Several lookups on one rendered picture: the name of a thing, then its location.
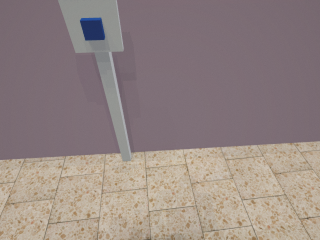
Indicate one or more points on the button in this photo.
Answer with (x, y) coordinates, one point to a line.
(92, 28)

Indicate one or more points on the panel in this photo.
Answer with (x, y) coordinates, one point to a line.
(107, 10)

